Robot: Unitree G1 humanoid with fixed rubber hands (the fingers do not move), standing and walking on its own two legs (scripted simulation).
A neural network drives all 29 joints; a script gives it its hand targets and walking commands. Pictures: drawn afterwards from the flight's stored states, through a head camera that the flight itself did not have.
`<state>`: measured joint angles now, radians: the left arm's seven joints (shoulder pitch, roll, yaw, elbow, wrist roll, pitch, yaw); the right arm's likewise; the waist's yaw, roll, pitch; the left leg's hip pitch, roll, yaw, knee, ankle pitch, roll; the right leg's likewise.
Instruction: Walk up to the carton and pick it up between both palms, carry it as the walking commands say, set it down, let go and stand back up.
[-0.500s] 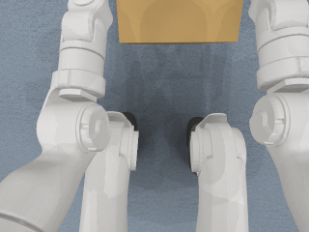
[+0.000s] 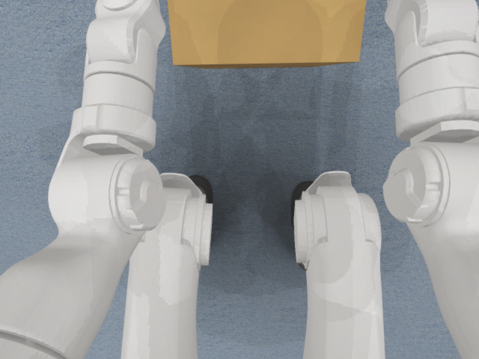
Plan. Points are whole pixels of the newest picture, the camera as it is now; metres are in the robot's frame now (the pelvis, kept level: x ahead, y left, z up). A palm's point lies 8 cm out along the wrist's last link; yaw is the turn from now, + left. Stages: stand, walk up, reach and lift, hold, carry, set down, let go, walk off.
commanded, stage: set down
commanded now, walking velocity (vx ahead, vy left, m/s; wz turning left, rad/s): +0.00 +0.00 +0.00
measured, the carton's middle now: out of the picture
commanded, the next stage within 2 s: none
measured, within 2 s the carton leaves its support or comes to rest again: neither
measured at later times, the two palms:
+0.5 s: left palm out of the picture +0.56 +0.12 -0.18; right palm out of the picture +0.56 -0.18 -0.18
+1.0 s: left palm out of the picture +0.55 +0.12 -0.18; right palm out of the picture +0.55 -0.20 -0.20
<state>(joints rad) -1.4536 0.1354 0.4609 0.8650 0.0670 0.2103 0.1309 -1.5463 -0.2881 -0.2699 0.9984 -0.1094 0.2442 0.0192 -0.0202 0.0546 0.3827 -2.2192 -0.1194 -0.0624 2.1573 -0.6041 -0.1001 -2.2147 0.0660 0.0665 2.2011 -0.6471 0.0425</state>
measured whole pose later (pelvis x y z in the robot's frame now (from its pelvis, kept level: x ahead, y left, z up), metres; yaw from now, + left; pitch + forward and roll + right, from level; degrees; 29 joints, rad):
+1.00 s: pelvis +0.00 +0.00 +0.00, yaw +0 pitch +36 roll +2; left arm -1.49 0.20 0.33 1.00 -0.02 0.10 0.14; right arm -1.54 -0.37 -0.21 1.09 -0.05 0.11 -0.03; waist -0.01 0.06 0.46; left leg -2.18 -0.12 -0.06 2.17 -0.62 -0.11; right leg -2.18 0.07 0.07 2.22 -0.66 0.05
